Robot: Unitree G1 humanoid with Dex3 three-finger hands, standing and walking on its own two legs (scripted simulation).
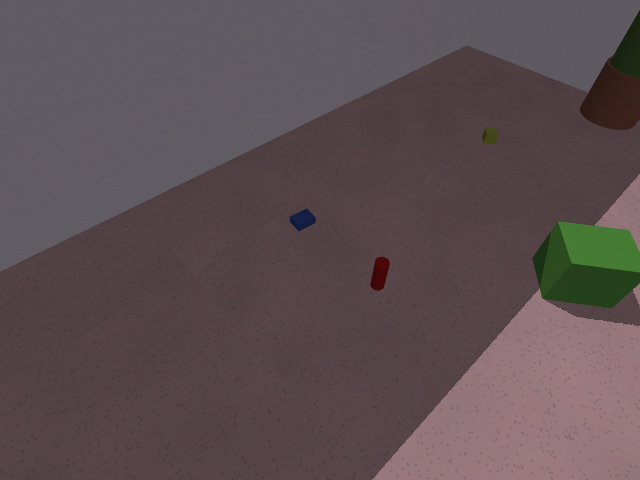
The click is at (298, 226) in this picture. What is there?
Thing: small box
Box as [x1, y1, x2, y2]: [290, 208, 315, 230]
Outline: 306,208 290,216 290,221 298,230 315,222 315,217
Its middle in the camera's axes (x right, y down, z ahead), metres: -0.07 -0.10 +1.72
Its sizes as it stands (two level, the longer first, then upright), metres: 0.090 0.069 0.033
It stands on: the floor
